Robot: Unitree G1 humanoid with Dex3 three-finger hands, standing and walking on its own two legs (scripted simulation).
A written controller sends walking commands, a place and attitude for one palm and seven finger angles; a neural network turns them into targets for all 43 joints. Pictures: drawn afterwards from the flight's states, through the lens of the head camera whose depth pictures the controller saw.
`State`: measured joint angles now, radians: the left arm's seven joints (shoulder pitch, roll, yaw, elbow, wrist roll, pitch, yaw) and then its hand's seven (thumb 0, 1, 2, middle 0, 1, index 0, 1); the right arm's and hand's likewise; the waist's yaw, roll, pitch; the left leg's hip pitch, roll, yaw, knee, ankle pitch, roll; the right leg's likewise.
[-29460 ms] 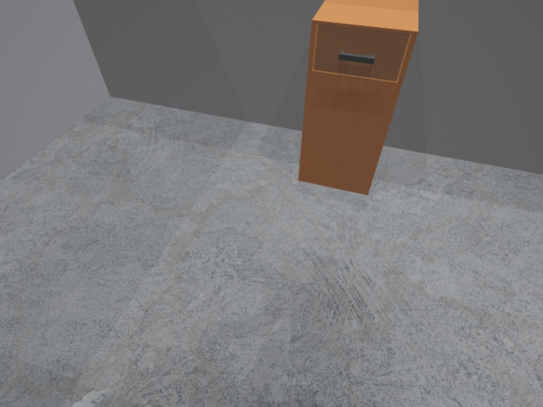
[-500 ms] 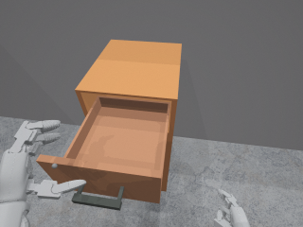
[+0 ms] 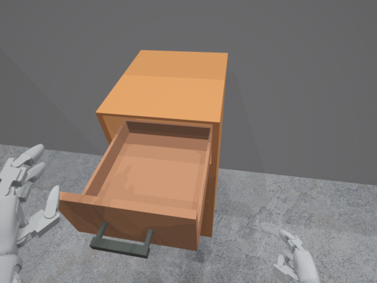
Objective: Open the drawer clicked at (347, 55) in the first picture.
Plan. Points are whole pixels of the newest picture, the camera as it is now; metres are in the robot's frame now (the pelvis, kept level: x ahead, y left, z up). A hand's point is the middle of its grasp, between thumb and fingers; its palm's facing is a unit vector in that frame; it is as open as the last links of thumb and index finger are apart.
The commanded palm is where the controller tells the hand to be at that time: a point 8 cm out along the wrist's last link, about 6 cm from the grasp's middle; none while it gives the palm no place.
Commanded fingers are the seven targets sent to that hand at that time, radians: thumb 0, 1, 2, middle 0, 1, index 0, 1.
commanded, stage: draw the hand back to the body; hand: left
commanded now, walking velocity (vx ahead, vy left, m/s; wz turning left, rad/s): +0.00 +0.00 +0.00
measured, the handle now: (123, 238) +0.22 +0.19 -0.05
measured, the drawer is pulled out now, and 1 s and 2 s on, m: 0.29 0.29 0.29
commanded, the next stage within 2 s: step back with the hand held close in 0.16 s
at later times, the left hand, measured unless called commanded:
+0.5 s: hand (63, 213) +0.18 +0.22 +0.15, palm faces +0.31 -0.82 -0.48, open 7.4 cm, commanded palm +0.12 +0.27 +0.17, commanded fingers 0.00 0.90 0.90 -0.20 -0.30 -0.20 -0.30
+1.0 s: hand (18, 258) +0.11 +0.25 +0.15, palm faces +0.38 -0.80 -0.47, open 7.4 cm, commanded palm +0.05 +0.29 +0.17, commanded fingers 0.00 0.90 0.90 -0.20 -0.30 -0.20 -0.30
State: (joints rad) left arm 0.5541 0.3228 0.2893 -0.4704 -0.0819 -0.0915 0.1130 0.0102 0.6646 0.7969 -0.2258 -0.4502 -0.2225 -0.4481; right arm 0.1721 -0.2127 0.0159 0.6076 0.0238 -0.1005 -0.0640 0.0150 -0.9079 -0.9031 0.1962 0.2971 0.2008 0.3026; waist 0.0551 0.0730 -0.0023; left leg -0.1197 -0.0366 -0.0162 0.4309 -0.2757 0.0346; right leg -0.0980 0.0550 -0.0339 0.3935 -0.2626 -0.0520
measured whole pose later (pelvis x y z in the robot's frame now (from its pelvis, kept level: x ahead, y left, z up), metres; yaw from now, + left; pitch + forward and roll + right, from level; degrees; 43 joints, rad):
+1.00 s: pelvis -0.08 +0.01 -0.02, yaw +0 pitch +2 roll -1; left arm 0.65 0.37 0.37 -0.62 -0.03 -0.17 0.17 0.02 0.89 0.90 -0.21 -0.30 -0.21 -0.30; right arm 0.18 -0.18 0.02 0.53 -0.01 -0.07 -0.07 0.01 -0.91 -0.90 0.20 0.30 0.20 0.30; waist 0.00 0.00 0.01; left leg -0.40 -0.05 0.01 0.61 -0.24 0.06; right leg -0.39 0.04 -0.02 0.60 -0.24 -0.03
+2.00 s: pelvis -0.29 -0.04 -0.01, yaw +1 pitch -1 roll +2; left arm 0.67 0.39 0.35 -0.64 -0.04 -0.19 0.17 0.02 0.89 0.90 -0.21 -0.30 -0.21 -0.30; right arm 0.20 -0.22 -0.03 0.58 0.02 -0.11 -0.05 0.02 -0.91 -0.90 0.19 0.30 0.20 0.30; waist -0.02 -0.06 0.03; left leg -0.13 0.00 0.05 0.45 -0.30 -0.02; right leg -0.30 -0.03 -0.08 0.56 -0.26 -0.03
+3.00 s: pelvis -0.28 -0.04 +0.00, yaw +1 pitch +0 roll -1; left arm 0.66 0.39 0.35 -0.61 -0.06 -0.18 0.15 0.02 0.89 0.90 -0.21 -0.30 -0.21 -0.30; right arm 0.14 -0.18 0.02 0.57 0.02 -0.07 -0.04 0.01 -0.91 -0.90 0.20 0.30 0.20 0.30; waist -0.01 0.00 0.05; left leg -0.22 0.01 0.03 0.46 -0.25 0.02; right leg -0.18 0.03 -0.07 0.41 -0.23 -0.03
